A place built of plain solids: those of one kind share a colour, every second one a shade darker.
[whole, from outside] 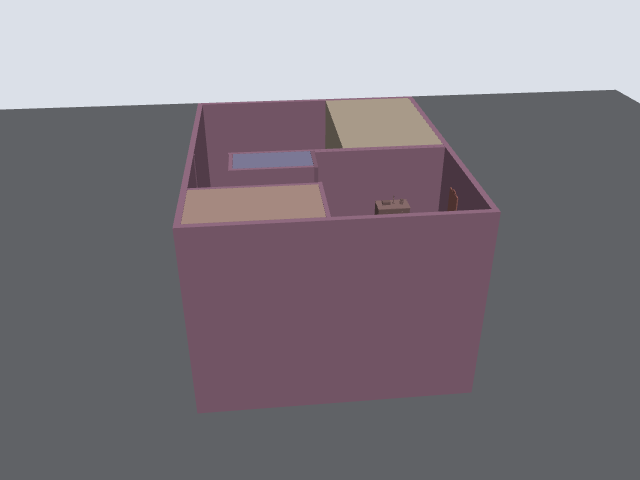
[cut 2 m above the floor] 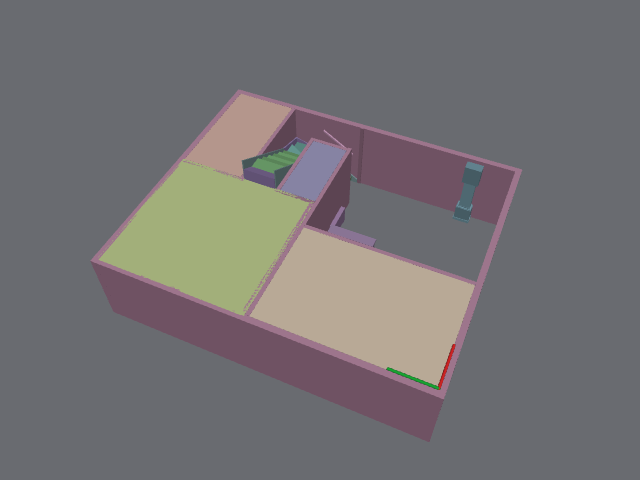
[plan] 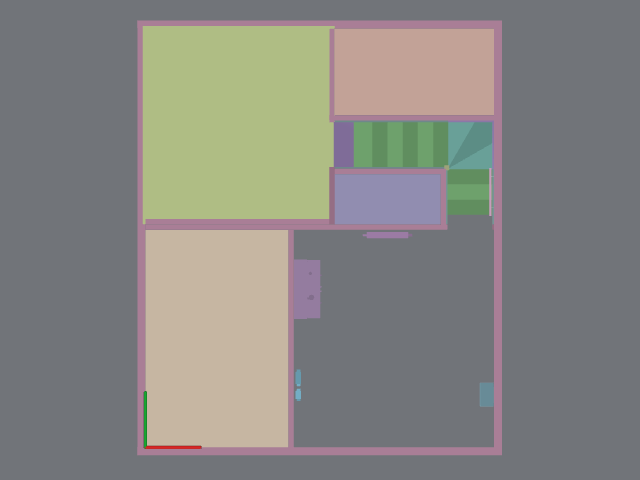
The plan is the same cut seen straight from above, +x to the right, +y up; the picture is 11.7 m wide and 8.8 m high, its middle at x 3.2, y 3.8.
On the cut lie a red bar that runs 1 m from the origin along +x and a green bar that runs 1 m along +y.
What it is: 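A farmhouse's boxed stair, a dwelling of no particular year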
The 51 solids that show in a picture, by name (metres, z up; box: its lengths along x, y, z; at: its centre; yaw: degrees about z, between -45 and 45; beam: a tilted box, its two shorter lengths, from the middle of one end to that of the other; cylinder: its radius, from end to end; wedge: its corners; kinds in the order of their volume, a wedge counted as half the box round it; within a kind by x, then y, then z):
{
 "beside_lower_1": {"box": [2.62, 3.99, 5.07], "at": [1.31, 1.99, 2.48]},
 "wall_1": {"box": [0.15, 7.98, 5.07], "at": [-0.07, 3.84, 2.48]},
 "wall_2": {"box": [3.37, 0.1, 5.07], "at": [1.69, 4.14, 2.48]},
 "wall_3": {"box": [0.1, 3.99, 2.55], "at": [2.67, 1.99, 1.23]},
 "wall_4": {"box": [5.54, 0.1, 5.07], "at": [2.77, 4.04, 2.48]},
 "wall_5": {"box": [6.69, 0.15, 5.07], "at": [3.19, -0.07, 2.48]},
 "wall_6": {"box": [6.69, 0.15, 5.07], "at": [3.19, 7.75, 2.48]},
 "wall_7": {"box": [0.1, 1.05, 5.07], "at": [3.42, 4.61, 2.48]},
 "wall_8": {"box": [0.1, 1.72, 5.07], "at": [3.42, 6.82, 2.48]},
 "wall_9": {"box": [2.14, 0.1, 5.07], "at": [4.44, 5.06, 2.48]},
 "wall_10": {"box": [3.02, 0.1, 5.07], "at": [4.88, 6.04, 2.48]},
 "wall_11": {"box": [0.1, 1.12, 5.07], "at": [5.46, 4.55, 2.48]},
 "wall_12": {"box": [0.031, 0.1, 5.07], "at": [6.37, 4.04, 2.48]},
 "wall_13": {"box": [0.15, 7.98, 5.07], "at": [6.46, 3.84, 2.48]},
 "upper_1": {"box": [3.52, 3.64, 2.49], "at": [1.71, 5.91, 1.2]},
 "behind_box_1": {"box": [2.92, 1.59, 5.07], "at": [4.93, 6.88, 2.48]},
 "beside_box_1": {"box": [1.94, 0.92, 5.07], "at": [4.44, 4.55, 2.48]},
 "carriage_1": {"wedge": [[3.45, 5.13, -0.05], [3.45, 5.13, 2.33], [3.45, 5.96, -0.05], [3.45, 5.96, 2.33], [5.55, 5.13, -0.05], [5.55, 5.13, 1.01], [5.55, 5.96, -0.05], [5.55, 5.96, 1.01]]},
 "chest_drawers_1": {"box": [0.83, 0.5, 1.01], "at": [1.34, 4.44, 3.05]},
 "chest_drawers_2": {"box": [0.85, 0.52, 0.024], "at": [1.34, 4.45, 3.57]},
 "chest_drawers_3": {"box": [0.21, 0.14, 0.08], "at": [1.51, 4.42, 3.63]},
 "string_1": {"wedge": [[3.47, 5.11, -0.05], [3.47, 5.11, 2.59], [3.47, 5.14, -0.05], [3.47, 5.14, 2.59], [5.49, 5.11, -0.05], [5.49, 5.11, 1.32], [5.49, 5.14, -0.05], [5.49, 5.14, 1.32]]},
 "string_2": {"wedge": [[3.47, 5.96, -0.05], [3.47, 5.96, 2.59], [3.47, 5.99, -0.05], [3.47, 5.99, 2.59], [5.55, 5.96, -0.05], [5.55, 5.96, 1.28], [5.55, 5.99, -0.05], [5.55, 5.99, 1.28]]},
 "string_3": {"wedge": [[5.51, 4.09, -0.05], [5.51, 4.09, 0.13], [5.51, 5.09, -0.05], [5.51, 5.09, 0.75], [5.54, 4.09, -0.05], [5.54, 4.09, 0.13], [5.54, 5.09, -0.05], [5.54, 5.09, 0.75]]},
 "string_4": {"wedge": [[6.36, 4.09, -0.05], [6.36, 4.09, 0.13], [6.36, 5.1, -0.05], [6.36, 5.1, 0.76], [6.39, 4.09, -0.05], [6.39, 4.09, 0.13], [6.39, 5.1, -0.05], [6.39, 5.1, 0.76]]},
 "longcase_clock_1": {"box": [0.26, 0.44, 0.14], "at": [6.25, 0.97, 0.02]},
 "longcase_clock_2": {"box": [0.25, 0.41, 0.38], "at": [6.26, 0.97, 0.28]},
 "longcase_clock_3": {"box": [0.25, 0.43, 0.52], "at": [6.26, 0.97, 1.65]},
 "longcase_clock_4": {"box": [0.19, 0.3, 0.94], "at": [6.29, 0.97, 0.94]},
 "tread_1": {"wedge": [[3.82, 5.13, 2.0], [3.82, 5.13, 2.1], [3.82, 5.97, 2.0], [3.82, 5.97, 2.1], [4.16, 5.13, 2.0], [4.16, 5.13, 2.1], [4.16, 5.97, 2.0], [4.16, 5.97, 2.1]]},
 "tread_2": {"wedge": [[4.1, 5.13, 1.83], [4.1, 5.13, 1.93], [4.1, 5.97, 1.83], [4.1, 5.97, 1.93], [4.44, 5.13, 1.82], [4.44, 5.13, 1.92], [4.44, 5.97, 1.82], [4.44, 5.97, 1.92]]},
 "tread_3": {"wedge": [[4.38, 5.13, 1.65], [4.38, 5.13, 1.75], [4.38, 5.97, 1.65], [4.38, 5.97, 1.75], [4.71, 5.13, 1.65], [4.71, 5.13, 1.75], [4.71, 5.97, 1.65], [4.71, 5.97, 1.75]]},
 "tread_4": {"wedge": [[4.66, 5.13, 1.48], [4.66, 5.13, 1.58], [4.66, 5.97, 1.48], [4.66, 5.97, 1.58], [4.99, 5.13, 1.47], [4.99, 5.13, 1.57], [4.99, 5.97, 1.47], [4.99, 5.97, 1.57]]},
 "tread_5": {"wedge": [[4.94, 5.13, 1.3], [4.94, 5.13, 1.4], [4.94, 5.97, 1.3], [4.94, 5.97, 1.4], [5.27, 5.13, 1.3], [5.27, 5.13, 1.4], [5.27, 5.97, 1.3], [5.27, 5.97, 1.4]]},
 "tread_6": {"wedge": [[5.22, 5.13, 1.12], [5.22, 5.13, 1.22], [5.22, 5.97, 1.12], [5.22, 5.97, 1.22], [5.55, 5.13, 1.12], [5.55, 5.13, 1.22], [5.55, 5.97, 1.12], [5.55, 5.97, 1.22]]},
 "tread_7": {"wedge": [[5.53, 4.26, 0.07], [5.53, 4.26, 0.17], [5.53, 4.6, 0.07], [5.53, 4.6, 0.17], [6.37, 4.26, 0.07], [6.37, 4.26, 0.17], [6.37, 4.6, 0.07], [6.37, 4.6, 0.17]]},
 "tread_8": {"wedge": [[5.53, 4.54, 0.25], [5.53, 4.54, 0.35], [5.53, 4.88, 0.25], [5.53, 4.88, 0.35], [6.37, 4.54, 0.25], [6.37, 4.54, 0.35], [6.37, 4.88, 0.25], [6.37, 4.88, 0.35]]},
 "tread_9": {"wedge": [[5.53, 4.82, 0.42], [5.53, 4.82, 0.52], [5.53, 5.15, 0.43], [5.53, 5.15, 0.53], [6.37, 4.82, 0.42], [6.37, 4.82, 0.52], [6.37, 5.15, 0.43], [6.37, 5.15, 0.53]]},
 "winder_1": {"wedge": [[5.49, 5.1, 0.6], [5.49, 5.1, 0.6], [5.49, 5.1, 0.7], [5.49, 5.1, 0.7], [6.37, 5.1, 0.6], [6.37, 5.1, 0.7], [6.37, 5.66, 0.6], [6.37, 5.66, 0.7]]},
 "winder_2": {"wedge": [[5.5, 5.08, 0.77], [5.5, 5.08, 0.87], [5.97, 5.97, 0.77], [5.97, 5.97, 0.87], [6.37, 5.58, 0.77], [6.37, 5.58, 0.87], [6.37, 5.97, 0.77], [6.37, 5.97, 0.87]]},
 "winder_3": {"wedge": [[5.5, 5.97, 0.95], [5.5, 5.97, 1.05], [5.52, 5.09, 0.95], [5.52, 5.09, 1.05], [5.53, 5.09, 0.95], [5.53, 5.09, 1.05], [6.04, 5.97, 0.95], [6.04, 5.97, 1.05]]},
 "radiator_1": {"box": [0.77, 0.12, 0.48], "at": [4.44, 3.89, 0.33]},
 "plate_dresser_1": {"box": [0.24, 1.09, 0.06], "at": [2.84, 2.9, 1.99]},
 "plate_dresser_2": {"box": [0.49, 1.07, 0.03], "at": [2.96, 2.9, 0.84]},
 "plate_dresser_3": {"cylinder": 0.11, "from": [3.02, 3.19, 0.86], "to": [3.02, 3.19, 1.07]},
 "string_turn_1": {"wedge": [[5.55, 5.96, -0.05], [5.55, 5.96, 1.28], [5.55, 5.99, -0.05], [5.55, 5.99, 1.28], [6.36, 5.96, -0.05], [6.36, 5.96, 1.02], [6.39, 5.99, -0.05], [6.39, 5.99, 1.02]]},
 "string_turn_2": {"wedge": [[6.36, 5.1, -0.05], [6.36, 5.1, 0.76], [6.36, 5.96, -0.05], [6.36, 5.96, 1.02], [6.39, 5.1, -0.05], [6.39, 5.1, 0.76], [6.39, 5.99, -0.05], [6.39, 5.99, 1.02]]},
 "coat_pegs_1": {"box": [0.1, 0.15, 0.87], "at": [2.8, 0.96, 1.12]},
 "coat_pegs_2": {"box": [0.1, 0.23, 0.64], "at": [2.8, 1.27, 1.24]},
 "wall_mirror_1": {"box": [0.034, 0.62, 0.73], "at": [0.02, 5.32, 3.91]},
 "rail_1": {"wedge": [[6.3, 4.24, 1.02], [6.3, 4.24, 1.07], [6.3, 5.12, 1.57], [6.3, 5.12, 1.62], [6.34, 4.24, 1.02], [6.34, 4.24, 1.07], [6.34, 5.12, 1.57], [6.34, 5.12, 1.62]]}
}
